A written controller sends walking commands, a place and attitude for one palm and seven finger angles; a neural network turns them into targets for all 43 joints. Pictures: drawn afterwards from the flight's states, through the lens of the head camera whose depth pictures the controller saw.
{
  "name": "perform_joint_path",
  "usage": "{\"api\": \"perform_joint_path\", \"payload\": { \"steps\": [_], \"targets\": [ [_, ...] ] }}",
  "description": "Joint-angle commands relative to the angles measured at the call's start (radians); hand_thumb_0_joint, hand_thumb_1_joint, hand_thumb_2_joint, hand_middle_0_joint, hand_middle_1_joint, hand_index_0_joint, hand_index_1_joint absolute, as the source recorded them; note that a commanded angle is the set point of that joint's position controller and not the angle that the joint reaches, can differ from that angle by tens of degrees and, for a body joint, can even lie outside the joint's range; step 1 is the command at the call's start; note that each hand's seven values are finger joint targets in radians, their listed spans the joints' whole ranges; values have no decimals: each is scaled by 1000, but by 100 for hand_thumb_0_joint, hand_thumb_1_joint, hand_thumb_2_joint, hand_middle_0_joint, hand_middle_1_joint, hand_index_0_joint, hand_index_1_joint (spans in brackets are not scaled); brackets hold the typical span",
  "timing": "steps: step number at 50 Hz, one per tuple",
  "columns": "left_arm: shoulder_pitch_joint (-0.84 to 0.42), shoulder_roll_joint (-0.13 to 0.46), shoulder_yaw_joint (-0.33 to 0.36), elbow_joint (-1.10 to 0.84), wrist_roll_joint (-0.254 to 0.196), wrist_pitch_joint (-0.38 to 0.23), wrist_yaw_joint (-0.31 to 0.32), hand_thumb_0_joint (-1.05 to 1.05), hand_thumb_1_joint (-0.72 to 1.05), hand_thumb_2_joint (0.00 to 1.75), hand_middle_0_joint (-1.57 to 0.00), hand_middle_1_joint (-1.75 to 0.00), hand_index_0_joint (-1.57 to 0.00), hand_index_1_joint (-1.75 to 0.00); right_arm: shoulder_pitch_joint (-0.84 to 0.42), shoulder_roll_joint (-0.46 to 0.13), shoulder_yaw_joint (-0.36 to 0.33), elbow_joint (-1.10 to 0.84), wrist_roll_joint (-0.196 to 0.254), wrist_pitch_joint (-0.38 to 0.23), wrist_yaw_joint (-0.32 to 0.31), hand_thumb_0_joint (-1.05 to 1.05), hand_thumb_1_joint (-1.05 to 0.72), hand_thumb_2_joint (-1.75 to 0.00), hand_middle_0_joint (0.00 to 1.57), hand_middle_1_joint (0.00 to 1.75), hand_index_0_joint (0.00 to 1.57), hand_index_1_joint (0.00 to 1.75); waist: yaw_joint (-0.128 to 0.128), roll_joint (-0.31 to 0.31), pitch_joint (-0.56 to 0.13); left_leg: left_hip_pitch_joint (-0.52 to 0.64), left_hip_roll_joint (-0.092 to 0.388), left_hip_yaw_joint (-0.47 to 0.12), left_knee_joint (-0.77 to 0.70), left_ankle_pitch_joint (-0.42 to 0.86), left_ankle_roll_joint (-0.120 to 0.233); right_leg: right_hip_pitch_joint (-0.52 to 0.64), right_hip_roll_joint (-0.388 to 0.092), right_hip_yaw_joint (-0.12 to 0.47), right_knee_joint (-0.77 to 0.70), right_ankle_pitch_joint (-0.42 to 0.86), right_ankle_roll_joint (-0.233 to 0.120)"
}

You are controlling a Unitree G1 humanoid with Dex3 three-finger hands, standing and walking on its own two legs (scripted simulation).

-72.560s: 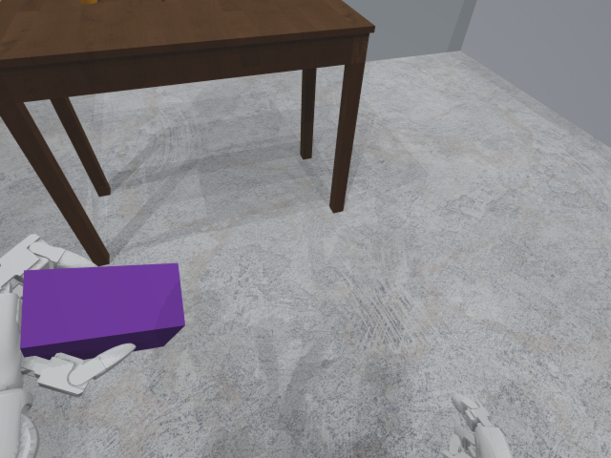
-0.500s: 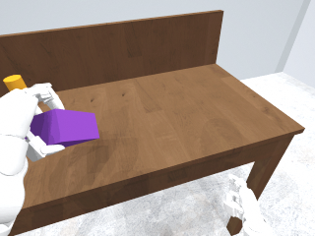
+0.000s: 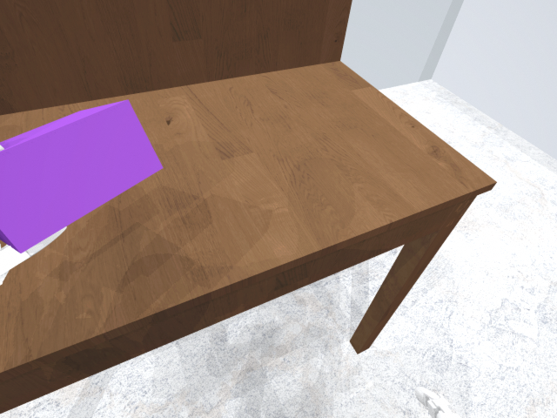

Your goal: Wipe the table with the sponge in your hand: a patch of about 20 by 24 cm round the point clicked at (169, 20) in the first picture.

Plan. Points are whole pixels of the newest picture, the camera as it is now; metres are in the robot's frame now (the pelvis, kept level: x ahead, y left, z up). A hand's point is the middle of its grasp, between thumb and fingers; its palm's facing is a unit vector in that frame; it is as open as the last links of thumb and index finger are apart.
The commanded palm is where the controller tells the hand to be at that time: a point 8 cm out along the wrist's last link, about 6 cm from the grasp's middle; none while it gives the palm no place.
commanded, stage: step back with the hand held close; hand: left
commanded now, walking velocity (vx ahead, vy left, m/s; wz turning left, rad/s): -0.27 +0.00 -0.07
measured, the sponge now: (79, 157) +0.29 +0.20 +0.28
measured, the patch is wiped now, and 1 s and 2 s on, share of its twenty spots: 0.90 0.90 0.90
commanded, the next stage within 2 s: stop stepping back and stand still in 1.00 s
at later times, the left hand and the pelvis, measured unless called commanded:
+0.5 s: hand out of the picture +0.19 +0.21 +0.30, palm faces +0.50 -0.83 -0.24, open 9.8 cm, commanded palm +0.12 +0.27 +0.30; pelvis -0.04 -0.01 -0.01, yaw +1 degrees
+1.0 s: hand out of the picture +0.08 +0.16 +0.28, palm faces +0.36 -0.83 -0.42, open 9.8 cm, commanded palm +0.02 +0.24 +0.30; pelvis -0.14 -0.04 +0.00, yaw -1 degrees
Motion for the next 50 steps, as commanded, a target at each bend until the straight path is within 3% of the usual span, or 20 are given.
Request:
{"api": "perform_joint_path", "payload": {
  "steps": [1, 7, 12, 16, 19, 22, 25, 28, 30, 31, 32, 34, 37, 39, 40, 41, 42, 43, 45, 50],
  "targets": [
    [-107, 224, 111, -229, 3, -84, 13, 0, 10, 130, -120, -160, -120, -160, -159, -134, -58, -171, -1, -68, -4, 0, -90, -90, 20, 30, 20, 30, 32, 35, -117, -127, 161, -173, -143, -213, 12, 135, -175, 154, -98, -6, -44],
    [-147, 245, 123, -200, -4, -104, 21, 0, 10, 130, -120, -160, -120, -160, -151, -123, -52, -146, 5, -77, -15, 0, -90, -90, 20, 30, 20, 30, 22, 99, -147, 5, 167, -163, -88, -219, 3, -27, -195, 156, -94, -81, -56],
    [-266, 206, 74, -111, 6, -85, 13, 0, 10, 130, -120, -160, -120, -160, -158, -138, -53, -170, 9, -95, -17, 0, -90, -90, 20, 30, 20, 30, 30, 205, -104, -82, 229, -232, -258, -305, 33, 13, -88, 74, 44, -140, -9],
    [-334, 154, 10, -54, 15, -63, -2, 0, 10, 130, -120, -160, -120, -160, -152, -129, -51, -178, 11, -110, -7, 0, -90, -90, 20, 30, 20, 30, 39, 164, -76, -122, 284, -248, -275, -158, 56, 80, -58, 66, 110, -150, 13],
    [-310, 146, -6, -119, 15, -60, -13, 0, 10, 130, -120, -160, -120, -160, -189, -125, -46, -195, 13, -102, -1, 0, -90, -90, 20, 30, 20, 30, 44, 63, -93, -109, 217, -164, -143, -154, 25, 107, -129, 125, -45, 15, -11],
    [-261, 201, 32, -228, -1, -78, 3, 0, 10, 130, -120, -160, -120, -160, -204, -108, -40, -141, 12, -78, 10, 0, -90, -90, 20, 30, 20, 30, 30, -71, -110, 23, 83, -10, 262, -216, -42, -109, -381, 348, -293, -132, -126],
    [-109, 219, 93, -302, -23, -81, 3, 0, 10, 130, -120, -160, -120, -160, -224, -48, -23, -122, 12, -65, 26, 0, -90, -90, 20, 30, 20, 30, 24, -86, -184, 20, 126, -2, 349, -198, -43, -9, -436, 303, -240, 162, -149],
    [-29, 229, 145, -331, -32, -97, 21, 0, 10, 130, -120, -160, -120, -160, -187, -68, -39, -118, -6, -68, 16, 0, -90, -90, 20, 30, 20, 30, 11, 50, -209, 76, 178, -39, -120, -112, -12, 37, -325, 200, -34, 233, -76],
    [-97, 225, 153, -334, -38, -128, 27, 0, 10, 130, -120, -160, -120, -160, -171, -126, -84, -126, -10, -108, 6, 0, -90, -90, 20, 30, 20, 30, 20, 286, -204, 74, 375, -205, -273, 101, 71, -18, -101, 50, 210, 42, 28],
    [-139, 230, 160, -304, -48, -136, 29, 0, 10, 130, -120, -160, -120, -160, -149, -111, -91, -127, -8, -130, 7, 0, -90, -90, 20, 30, 20, 30, 13, 332, -218, 94, 439, -205, -296, 246, 86, -85, -65, 50, 373, -248, 41],
    [-197, 232, 150, -334, -40, -143, 32, 0, 10, 130, -120, -160, -120, -160, -127, -110, -89, -123, -14, -156, 6, 0, -90, -90, 20, 30, 20, 30, 4, 357, -209, 168, 465, -259, -276, 394, 116, -210, -42, 80, 545, -362, 48],
    [-231, 208, 134, -195, -27, -136, 24, 0, 10, 130, -120, -160, -120, -160, -73, -115, -98, -80, -3, -182, 19, 0, -90, -90, 20, 30, 20, 30, 14, 215, -193, 349, 426, -163, -159, 770, 116, -275, -23, 108, 497, -367, 53],
    [-303, 164, 70, -80, 0, -112, -3, 0, 10, 130, -120, -160, -120, -160, -119, -120, -85, -95, 12, -180, 36, 0, -90, -90, 20, 30, 20, 30, 37, 247, -163, 296, 350, -44, -142, 693, 32, -54, -41, 21, 97, -219, 52],
    [-290, 141, 27, -63, 2, -102, -32, 0, 10, 130, -120, -160, -120, -160, -161, -137, -66, -132, 15, -170, 42, 0, -90, -90, 20, 30, 20, 30, 49, 199, -117, 119, 319, -36, -45, 416, -4, 157, -69, 15, -129, 55, 47],
    [-278, 143, 20, -68, 2, -101, -42, 0, 10, 130, -120, -160, -120, -160, -168, -135, -62, -147, 21, -166, 44, 0, -90, -90, 20, 30, 20, 30, 51, 71, -97, 54, 264, 2, 77, 216, -34, 200, -114, 22, -241, 209, 35],
    [-256, 175, 22, -92, 2, -108, -43, 0, 10, 130, -120, -160, -120, -160, -175, -112, -55, -163, 28, -165, 44, 0, -90, -90, 20, 30, 20, 30, 44, -163, -82, -50, 151, 95, 283, -36, -77, 229, -256, 134, -279, 530, -26],
    [-160, 166, 36, -130, -14, -101, -45, 0, 10, 130, -120, -160, -120, -160, -173, -109, -87, -169, 48, -165, 44, 0, -90, -90, 20, 30, 20, 30, 49, -275, -177, -90, 80, 61, 519, -251, -91, 193, -395, 272, -269, 596, -110],
    [-77, 174, 47, -194, -28, -96, -45, 0, 10, 130, -120, -160, -120, -160, -203, -90, -89, -155, 51, -147, 46, 0, -90, -90, 20, 30, 20, 30, 48, -192, -166, -73, 129, -23, 591, -213, -82, 128, -424, 308, -261, 498, -121],
    [59, 205, 127, -299, -41, -105, -39, 0, 10, 130, -120, -160, -120, -160, -212, -33, -47, -163, 34, -104, 55, 0, -90, -90, 20, 30, 20, 30, 30, -72, -186, -29, 158, 1, 480, -170, -83, 57, -370, 243, -201, 337, -107],
    [-5, 219, 159, -383, -51, -141, 16, 0, 10, 130, -120, -160, -120, -160, -144, -73, -76, -121, 11, -117, 13, 0, -90, -90, 20, 30, 20, 30, 8, -40, -254, 226, 153, 99, -157, -76, -42, 16, -279, 250, -125, 109, -46]
  ]
}}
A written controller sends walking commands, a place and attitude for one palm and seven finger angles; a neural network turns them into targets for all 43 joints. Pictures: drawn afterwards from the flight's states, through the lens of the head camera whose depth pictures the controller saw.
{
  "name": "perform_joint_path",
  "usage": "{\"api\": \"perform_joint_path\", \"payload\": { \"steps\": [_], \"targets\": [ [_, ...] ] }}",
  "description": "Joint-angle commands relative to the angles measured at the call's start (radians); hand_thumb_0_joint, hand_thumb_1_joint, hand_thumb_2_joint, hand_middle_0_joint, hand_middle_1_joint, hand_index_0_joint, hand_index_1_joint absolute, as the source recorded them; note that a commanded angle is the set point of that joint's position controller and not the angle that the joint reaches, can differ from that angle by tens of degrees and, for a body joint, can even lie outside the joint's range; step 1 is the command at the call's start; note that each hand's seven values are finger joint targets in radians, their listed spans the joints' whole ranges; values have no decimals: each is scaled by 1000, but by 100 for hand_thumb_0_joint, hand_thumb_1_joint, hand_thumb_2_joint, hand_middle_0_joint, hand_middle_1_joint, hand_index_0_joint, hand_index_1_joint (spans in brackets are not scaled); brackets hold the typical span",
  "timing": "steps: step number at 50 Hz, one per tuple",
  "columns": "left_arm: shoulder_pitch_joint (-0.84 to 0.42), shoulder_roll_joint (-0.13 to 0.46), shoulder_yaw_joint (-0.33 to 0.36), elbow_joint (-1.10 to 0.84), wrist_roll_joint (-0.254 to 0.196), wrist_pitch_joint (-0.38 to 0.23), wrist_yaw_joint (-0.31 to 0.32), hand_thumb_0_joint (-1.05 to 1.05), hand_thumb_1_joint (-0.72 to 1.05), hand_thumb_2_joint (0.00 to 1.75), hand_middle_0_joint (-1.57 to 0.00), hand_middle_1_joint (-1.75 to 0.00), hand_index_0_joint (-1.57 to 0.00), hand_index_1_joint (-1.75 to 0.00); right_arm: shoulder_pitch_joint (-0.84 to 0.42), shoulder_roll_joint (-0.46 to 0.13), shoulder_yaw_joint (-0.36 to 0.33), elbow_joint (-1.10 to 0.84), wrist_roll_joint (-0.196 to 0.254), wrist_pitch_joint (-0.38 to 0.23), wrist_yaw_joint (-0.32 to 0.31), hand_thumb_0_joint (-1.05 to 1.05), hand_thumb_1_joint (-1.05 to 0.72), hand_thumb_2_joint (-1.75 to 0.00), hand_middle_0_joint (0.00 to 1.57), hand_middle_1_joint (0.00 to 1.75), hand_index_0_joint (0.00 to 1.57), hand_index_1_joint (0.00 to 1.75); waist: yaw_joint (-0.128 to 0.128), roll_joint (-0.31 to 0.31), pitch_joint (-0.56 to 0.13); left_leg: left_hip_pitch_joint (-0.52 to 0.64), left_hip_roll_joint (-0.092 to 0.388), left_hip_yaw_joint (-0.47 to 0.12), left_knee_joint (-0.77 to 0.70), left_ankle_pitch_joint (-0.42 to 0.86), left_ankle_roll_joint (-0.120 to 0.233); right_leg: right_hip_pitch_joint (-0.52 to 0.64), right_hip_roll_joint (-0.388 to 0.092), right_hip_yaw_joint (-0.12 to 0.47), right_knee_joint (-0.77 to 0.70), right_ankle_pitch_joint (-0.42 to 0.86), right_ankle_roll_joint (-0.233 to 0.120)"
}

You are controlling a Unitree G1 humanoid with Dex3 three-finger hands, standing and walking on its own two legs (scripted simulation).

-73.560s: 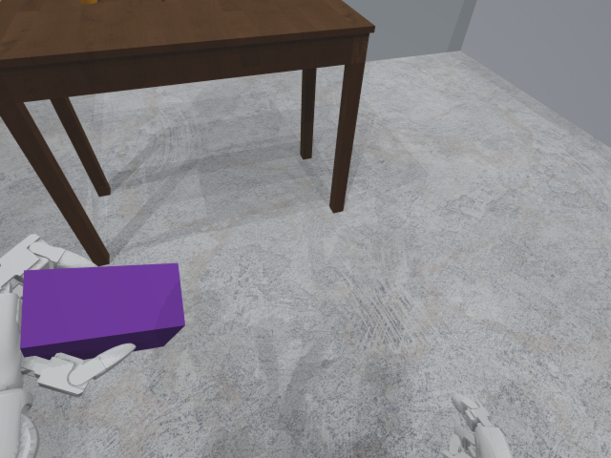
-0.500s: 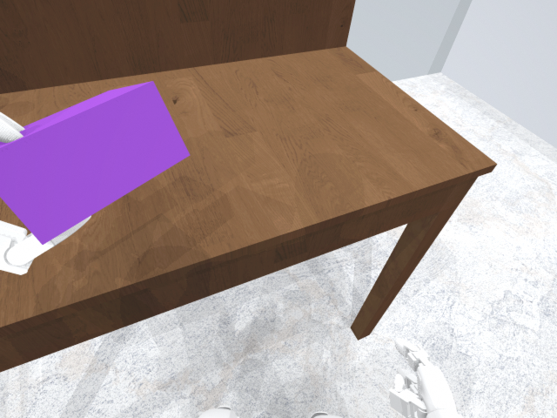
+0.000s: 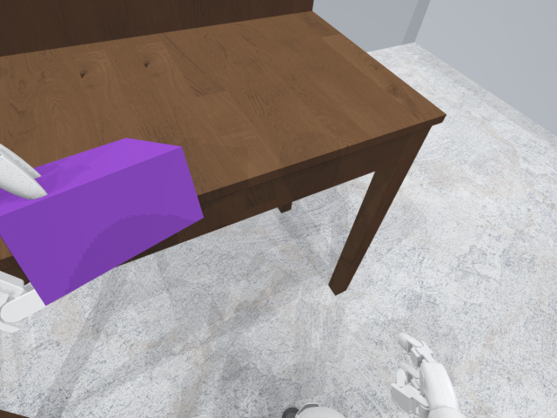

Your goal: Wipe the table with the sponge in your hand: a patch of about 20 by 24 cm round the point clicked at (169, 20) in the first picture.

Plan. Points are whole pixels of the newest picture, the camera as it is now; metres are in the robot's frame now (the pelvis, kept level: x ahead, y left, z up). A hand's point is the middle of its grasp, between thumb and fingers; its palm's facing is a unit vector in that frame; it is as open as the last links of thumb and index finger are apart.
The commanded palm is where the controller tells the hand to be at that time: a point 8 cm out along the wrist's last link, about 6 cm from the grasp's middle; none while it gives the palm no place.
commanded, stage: stop stepping back and stand still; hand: left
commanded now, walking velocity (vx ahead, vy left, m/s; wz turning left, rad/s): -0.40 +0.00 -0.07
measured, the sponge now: (119, 193) +0.27 +0.15 +0.25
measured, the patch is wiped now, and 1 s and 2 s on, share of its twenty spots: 0.90 0.90 0.90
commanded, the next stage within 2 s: stand and wait in 0.94 s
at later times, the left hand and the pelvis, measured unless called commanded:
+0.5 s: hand out of the picture +0.08 +0.15 +0.30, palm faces +0.39 -0.85 -0.35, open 9.8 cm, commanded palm +0.05 +0.22 +0.30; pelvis -0.14 -0.05 +0.00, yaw -5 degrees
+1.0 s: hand out of the picture +0.04 +0.13 +0.32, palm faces +0.53 -0.78 -0.33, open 9.8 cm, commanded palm -0.02 +0.19 +0.30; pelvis -0.18 -0.09 +0.01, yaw +0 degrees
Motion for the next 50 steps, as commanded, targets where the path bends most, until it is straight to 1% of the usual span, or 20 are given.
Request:
{"api": "perform_joint_path", "payload": {
  "steps": [1, 3, 6, 12, 13, 14, 15, 18, 22, 24, 25, 27, 31, 32, 33, 35, 38, 42, 48, 50],
  "targets": [
    [-205, 223, 181, -178, -23, -86, 71, 0, 10, 130, -120, -160, -120, -160, -24, -146, -77, -84, -10, -62, -34, 0, -90, -90, 20, 30, 20, 30, 37, 112, -277, 214, 148, -106, -418, 28, 74, 41, -165, 189, -23, -45, -12],
    [-298, 191, 148, -57, -30, -84, 85, 0, 10, 130, -120, -160, -120, -160, -39, -169, -86, -79, -11, -96, -44, 0, -90, -90, 20, 30, 20, 30, 24, 443, -192, 171, 398, -253, -546, 363, 169, -105, 22, 19, 459, -392, 51],
    [-415, 180, 116, 110, -1, -49, 76, 0, 10, 130, -120, -160, -120, -160, 48, -165, -105, -41, 10, -113, -28, 0, -90, -90, 20, 30, 20, 30, 33, 289, -186, 278, 311, -169, -389, 664, 182, -164, 30, 85, 623, -371, 62],
    [-423, 94, -38, 150, 25, 2, 17, 0, 10, 130, -120, -160, -120, -160, -42, -185, -55, -147, 19, -98, -12, 0, -90, -90, 20, 30, 20, 30, 66, 268, -85, -85, 128, -54, -283, -245, 75, 287, 5, -92, -21, -171, 47],
    [-408, 118, -35, 118, 28, 4, 12, 0, 10, 130, -120, -160, -120, -160, -56, -176, -54, -158, 16, -88, -11, 0, -90, -90, 20, 30, 20, 30, 73, 94, -83, -109, 42, 17, -81, -248, 52, 274, -44, -42, -142, -183, 13],
    [-378, 179, 8, 101, 28, -1, 13, 0, 10, 130, -120, -160, -120, -160, -79, -155, -51, -166, 10, -78, -9, 0, -90, -90, 20, 30, 20, 30, 78, -165, -76, -140, -38, 18, 272, -144, 34, 180, -213, 246, -304, -266, -79],
    [-385, 172, 10, 59, 11, 2, 14, 0, 10, 130, -120, -160, -120, -160, -96, -141, -42, -133, 15, -72, -10, 0, -90, -90, 20, 30, 20, 30, 67, -272, -112, -85, -26, -65, 453, -47, 27, 22, -335, 426, -447, -554, -101],
    [-287, 225, 111, -66, 3, -17, 21, 0, 10, 130, -120, -160, -120, -160, -102, -109, -27, -89, 1, -29, -9, 0, -90, -90, 20, 30, 20, 30, 27, -23, -102, 46, 31, -94, 259, 71, 45, -117, -301, 305, -379, -594, -94],
    [-242, 183, 78, -47, 1, -6, 64, 0, 10, 130, -120, -160, -120, -160, -84, -125, -11, -100, -13, -34, -44, 0, -90, -90, 20, 30, 20, 30, 33, 86, -151, 223, 14, -41, -374, -108, 101, -43, -182, 99, -130, -577, -37],
    [-400, 218, 106, 8, 15, -6, 72, 0, 10, 130, -120, -160, -120, -160, -49, -179, -31, -119, -5, -61, -45, 0, -90, -90, 20, 30, 20, 30, 55, 423, -171, 53, 209, -346, -666, -313, 204, 67, 57, -142, 412, -373, 44],
    [-438, 237, 115, 113, 28, 3, 56, 0, 10, 130, -120, -160, -120, -160, -47, -171, -48, -117, 2, -82, -35, 0, -90, -90, 20, 30, 20, 30, 80, 372, -190, -68, 225, -308, -674, -178, 227, 131, 40, -86, 624, -358, 37],
    [-519, 214, 34, 194, 42, 9, 42, 0, 10, 130, -120, -160, -120, -160, 2, -145, -39, -93, 21, -86, -13, 0, -90, -90, 20, 30, 20, 30, 53, 386, -86, 11, 223, -353, -650, -317, 235, -71, -19, -27, 569, -354, 31],
    [-268, 121, -14, 288, 21, 33, 14, 0, 10, 130, -120, -160, -120, -160, -52, -171, -35, -137, 3, -53, -30, 0, -90, -90, 20, 30, 20, 30, 117, 120, -70, -249, 66, -128, -258, -261, 100, 456, -7, -74, -151, -282, -9],
    [-226, 99, -42, 254, 30, 32, -5, 0, 10, 130, -120, -160, -120, -160, -42, -156, -43, -152, 6, -40, -22, 0, -90, -90, 20, 30, 20, 30, 99, -106, -55, -289, -50, 7, 146, -126, 76, 443, -153, 139, -300, -228, -72],
    [-294, 172, 2, 128, 20, 9, -12, 0, 10, 130, -120, -160, -120, -160, -62, -173, -50, -163, 12, -36, -16, 0, -90, -90, 20, 30, 20, 30, 80, -232, -88, -332, -59, -41, 444, -42, 47, 358, -345, 461, -428, -262, -117],
    [-257, 188, 60, 52, 9, -30, -8, 0, 10, 130, -120, -160, -120, -160, -44, -149, -48, -125, 8, -41, -7, 0, -90, -90, 20, 30, 20, 30, 47, -57, -84, -293, 16, -145, 443, 132, 44, 184, -339, 455, -447, -549, -100],
    [-236, 222, 116, -91, 6, -63, 10, 0, 10, 130, -120, -160, -120, -160, -54, -132, -48, -112, -4, -41, -24, 0, -90, -90, 20, 30, 20, 30, 40, 37, -94, -132, 38, -87, 163, 194, 48, 125, -312, 269, -410, -420, -82],
    [-190, 165, 55, 16, 16, -47, 62, 0, 10, 130, -120, -160, -120, -160, -48, -109, -35, -104, -10, -84, -59, 0, -90, -90, 20, 30, 20, 30, 60, 28, -146, 205, -21, 37, -309, 98, 84, 114, -264, 234, -331, -485, -58],
    [-309, 166, 40, 219, 23, -24, 68, 0, 10, 130, -120, -160, -120, -160, 12, -171, -64, -100, 10, -60, -43, 0, -90, -90, 20, 30, 20, 30, 60, -84, -160, 110, 0, -56, -269, 99, 99, 329, -224, 253, -211, -212, -6],
    [-298, 176, 37, 172, 14, -20, 59, 0, 10, 130, -120, -160, -120, -160, -16, -157, -60, -114, 15, -44, -36, 0, -90, -90, 20, 30, 20, 30, 53, 0, -128, 153, 1, -38, -277, 69, 91, 243, -247, 238, -230, -246, -24]
  ]
}}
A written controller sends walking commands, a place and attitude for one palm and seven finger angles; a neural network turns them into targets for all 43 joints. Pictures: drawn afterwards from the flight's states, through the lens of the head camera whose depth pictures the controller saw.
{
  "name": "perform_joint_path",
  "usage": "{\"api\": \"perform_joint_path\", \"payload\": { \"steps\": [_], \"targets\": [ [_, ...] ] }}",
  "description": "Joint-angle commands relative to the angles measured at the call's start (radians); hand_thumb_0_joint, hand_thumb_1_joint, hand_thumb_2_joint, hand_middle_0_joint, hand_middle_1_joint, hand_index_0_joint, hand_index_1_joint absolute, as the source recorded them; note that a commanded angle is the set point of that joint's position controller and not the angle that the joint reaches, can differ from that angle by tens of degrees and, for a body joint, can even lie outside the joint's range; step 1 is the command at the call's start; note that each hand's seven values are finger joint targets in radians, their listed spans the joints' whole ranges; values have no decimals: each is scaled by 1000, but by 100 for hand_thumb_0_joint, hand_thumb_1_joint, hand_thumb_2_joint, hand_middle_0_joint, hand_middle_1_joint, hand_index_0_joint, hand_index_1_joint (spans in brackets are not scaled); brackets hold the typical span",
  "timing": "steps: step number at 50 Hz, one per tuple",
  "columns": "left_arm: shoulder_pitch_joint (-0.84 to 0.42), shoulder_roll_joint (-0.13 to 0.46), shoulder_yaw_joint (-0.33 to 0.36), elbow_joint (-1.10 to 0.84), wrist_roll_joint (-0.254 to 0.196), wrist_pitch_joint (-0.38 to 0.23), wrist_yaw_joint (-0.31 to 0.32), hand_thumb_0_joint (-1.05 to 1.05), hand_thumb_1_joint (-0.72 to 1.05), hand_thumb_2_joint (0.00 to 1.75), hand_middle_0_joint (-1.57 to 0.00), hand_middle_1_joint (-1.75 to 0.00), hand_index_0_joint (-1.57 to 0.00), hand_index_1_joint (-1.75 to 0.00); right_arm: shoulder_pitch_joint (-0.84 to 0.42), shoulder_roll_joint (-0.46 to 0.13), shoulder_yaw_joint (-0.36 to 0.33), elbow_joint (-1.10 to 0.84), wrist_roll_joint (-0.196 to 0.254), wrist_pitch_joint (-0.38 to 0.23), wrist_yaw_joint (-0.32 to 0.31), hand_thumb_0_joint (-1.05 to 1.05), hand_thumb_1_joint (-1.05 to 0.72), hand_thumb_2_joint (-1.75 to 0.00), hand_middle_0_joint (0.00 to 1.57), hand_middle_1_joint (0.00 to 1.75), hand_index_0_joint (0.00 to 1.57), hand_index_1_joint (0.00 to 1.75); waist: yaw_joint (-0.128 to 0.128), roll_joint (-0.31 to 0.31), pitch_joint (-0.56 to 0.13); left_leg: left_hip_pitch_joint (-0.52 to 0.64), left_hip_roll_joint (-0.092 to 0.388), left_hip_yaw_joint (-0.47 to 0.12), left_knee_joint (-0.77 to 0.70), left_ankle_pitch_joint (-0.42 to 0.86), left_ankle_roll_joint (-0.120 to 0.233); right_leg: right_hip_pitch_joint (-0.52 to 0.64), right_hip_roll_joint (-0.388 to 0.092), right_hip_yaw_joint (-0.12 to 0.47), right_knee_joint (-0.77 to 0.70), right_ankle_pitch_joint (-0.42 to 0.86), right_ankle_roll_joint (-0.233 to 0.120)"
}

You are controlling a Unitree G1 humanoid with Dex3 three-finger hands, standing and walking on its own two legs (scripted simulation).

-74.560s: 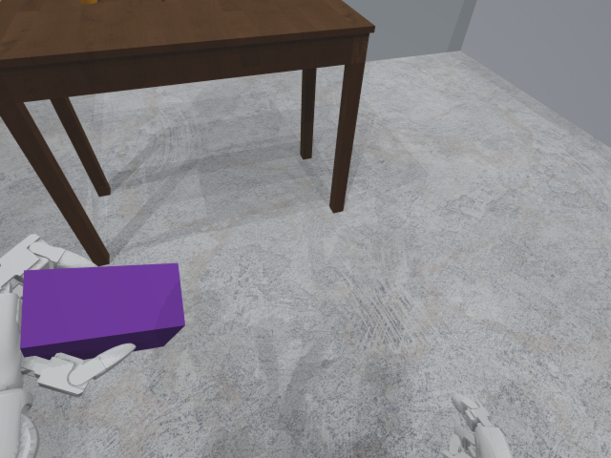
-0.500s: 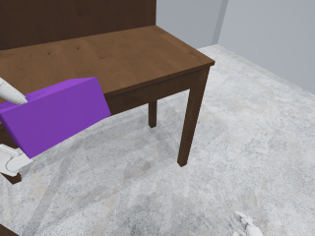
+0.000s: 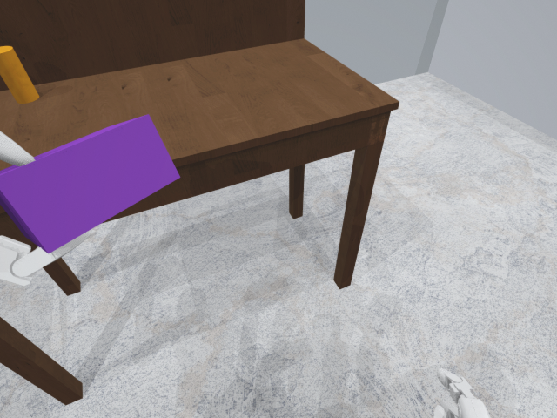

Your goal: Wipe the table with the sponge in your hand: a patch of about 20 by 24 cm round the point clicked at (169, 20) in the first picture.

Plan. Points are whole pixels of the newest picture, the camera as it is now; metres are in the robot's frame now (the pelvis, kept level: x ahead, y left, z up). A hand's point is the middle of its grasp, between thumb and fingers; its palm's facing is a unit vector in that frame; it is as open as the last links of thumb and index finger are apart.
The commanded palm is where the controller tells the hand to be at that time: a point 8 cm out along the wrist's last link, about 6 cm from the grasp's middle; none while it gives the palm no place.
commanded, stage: stand and wait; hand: left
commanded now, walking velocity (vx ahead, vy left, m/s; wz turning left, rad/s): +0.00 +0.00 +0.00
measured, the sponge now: (105, 167) +0.28 +0.18 +0.28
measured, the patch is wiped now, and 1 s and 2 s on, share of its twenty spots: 0.90 0.90 0.90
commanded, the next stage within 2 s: none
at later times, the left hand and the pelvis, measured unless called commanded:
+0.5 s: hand out of the picture +0.24 +0.27 +0.29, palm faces +0.50 -0.80 -0.32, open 9.8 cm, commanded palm +0.17 +0.31 +0.30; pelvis +0.01 +0.04 +0.01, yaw -2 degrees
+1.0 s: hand out of the picture +0.23 +0.26 +0.29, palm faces +0.48 -0.80 -0.35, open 9.8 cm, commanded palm +0.17 +0.31 +0.30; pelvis +0.00 +0.03 +0.01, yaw -2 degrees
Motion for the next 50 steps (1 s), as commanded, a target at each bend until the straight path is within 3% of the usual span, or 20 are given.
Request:
{"api": "perform_joint_path", "payload": {
  "steps": [1, 3, 5, 7, 9, 12, 16, 17, 21, 25, 27, 29, 31, 32, 37, 42, 46, 47, 50],
  "targets": [
    [-113, 195, 108, -126, -15, -17, 8, 0, 10, 130, -120, -160, -120, -160, -112, -59, -20, -180, 10, -27, 16, 0, -90, -90, 20, 30, 20, 30, -25, -70, -36, 8, 20, -15, -26, -5, 14, 62, -221, 308, -220, -114, 31],
    [-79, 180, 109, -199, -13, -26, 5, 0, 10, 130, -120, -160, -120, -160, -147, -63, -13, -195, 0, -33, 19, 0, -90, -90, 20, 30, 20, 30, -20, 57, -8, 16, 60, -83, -115, 36, 31, 42, -138, 228, -143, -59, 51],
    [-60, 182, 129, -247, -7, -37, 11, 0, 10, 130, -120, -160, -120, -160, -154, -64, -8, -193, -4, -45, 24, 0, -90, -90, 20, 30, 20, 30, -13, 53, -20, -23, 91, -114, -144, 105, 33, 92, -83, 170, -109, 44, 73],
    [-53, 198, 150, -261, -3, -39, 15, 0, 10, 130, -120, -160, -120, -160, -158, -62, -9, -190, -5, -52, 25, 0, -90, -90, 20, 30, 20, 30, -15, 14, -29, -40, 70, -79, -98, 164, 17, 130, -99, 201, -125, 133, 68],
    [-53, 188, 153, -242, -5, -43, 19, 0, 10, 130, -120, -160, -120, -160, -149, -57, -10, -175, -6, -55, 28, 0, -90, -90, 20, 30, 20, 30, -17, 29, -63, -13, 61, -55, -75, 191, 3, 149, -112, 217, -132, 177, 57],
    [-73, 182, 151, -253, -5, -47, 21, 0, 10, 130, -120, -160, -120, -160, -154, -55, -9, -176, -6, -56, 28, 0, -90, -90, 20, 30, 20, 30, -18, 81, -90, 24, 72, -68, -96, 258, -4, 176, -104, 195, -108, 246, 54],
    [-88, 164, 139, -202, -6, -41, 17, 0, 10, 130, -120, -160, -120, -160, -164, -49, -3, -165, -5, -50, 28, 0, -90, -90, 20, 30, 20, 30, -14, 66, -73, 7, 86, -76, -133, 212, -3, 181, -74, 157, -123, 210, 69],
    [-80, 151, 127, -202, -6, -40, 12, 0, 10, 130, -120, -160, -120, -160, -172, -50, -2, -170, -5, -52, 28, 0, -90, -90, 20, 30, 20, 30, -15, 89, -70, 15, 86, -82, -146, 224, -5, 177, -74, 150, -114, 215, 67],
    [-70, 150, 124, -205, -7, -38, 9, 0, 10, 130, -120, -160, -120, -160, -180, -45, 2, -165, -8, -49, 28, 0, -90, -90, 20, 30, 20, 30, -11, 46, -73, 2, 88, -74, -158, 189, -7, 188, -70, 142, -139, 207, 74],
    [-46, 148, 125, -244, -8, -42, 8, 0, 10, 130, -120, -160, -120, -160, -190, -44, 4, -167, -11, -49, 29, 0, -90, -90, 20, 30, 20, 30, -9, 61, -82, 0, 90, -74, -176, 191, -10, 192, -69, 133, -135, 204, 74],
    [-47, 160, 134, -284, -6, -46, 10, 0, 10, 130, -120, -160, -120, -160, -197, -45, 3, -172, -14, -50, 27, 0, -90, -90, 20, 30, 20, 30, -9, 113, -87, 10, 89, -79, -191, 216, -13, 185, -67, 128, -120, 211, 71],
    [-34, 157, 138, -263, -6, -46, 14, 0, 10, 130, -120, -160, -120, -160, -196, -39, 6, -164, -14, -50, 26, 0, -90, -90, 20, 30, 20, 30, -6, 90, -86, 4, 96, -76, -189, 215, -12, 191, -62, 121, -126, 206, 76],
    [-38, 155, 139, -254, -8, -46, 16, 0, 10, 130, -120, -160, -120, -160, -194, -42, 0, -162, -13, -49, 25, 0, -90, -90, 20, 30, 20, 30, -8, 59, -90, 3, 88, -67, -169, 207, -15, 197, -70, 140, -147, 217, 72],
    [-39, 149, 132, -253, -6, -44, 14, 0, 10, 130, -120, -160, -120, -160, -198, -45, -1, -166, -14, -48, 24, 0, -90, -90, 20, 30, 20, 30, -11, 82, -83, 6, 84, -70, -173, 201, -18, 187, -75, 146, -147, 211, 68],
    [-27, 149, 134, -238, -7, -41, 15, 0, 10, 130, -120, -160, -120, -160, -196, -46, -7, -169, -10, -45, 24, 0, -90, -90, 20, 30, 20, 30, -12, 70, -104, 30, 78, -61, -148, 242, -22, 195, -89, 162, -159, 254, 65],
    [-20, 150, 131, -248, -6, -39, 15, 0, 10, 130, -120, -160, -120, -160, -198, -50, -9, -174, -9, -41, 24, 0, -90, -90, 20, 30, 20, 30, -11, 66, -96, 22, 77, -64, -151, 229, -23, 190, -90, 162, -166, 237, 65],
    [-20, 152, 135, -229, -9, -39, 18, 0, 10, 130, -120, -160, -120, -160, -195, -48, -8, -171, -9, -37, 24, 0, -90, -90, 20, 30, 20, 30, -9, 27, -87, 3, 75, -61, -148, 186, -22, 190, -93, 170, -191, 202, 68],
    [-19, 150, 132, -234, -6, -38, 17, 0, 10, 130, -120, -160, -120, -160, -200, -52, -9, -174, -9, -36, 23, 0, -90, -90, 20, 30, 20, 30, -12, 62, -84, 7, 71, -62, -150, 185, -23, 180, -98, 177, -191, 195, 62],
    [-12, 148, 132, -227, -9, -39, 19, 0, 10, 130, -120, -160, -120, -160, -194, -49, -9, -171, -8, -34, 24, 0, -90, -90, 20, 30, 20, 30, -11, 41, -90, 7, 71, -56, -143, 172, -23, 182, -99, 182, -204, 181, 64]
  ]
}}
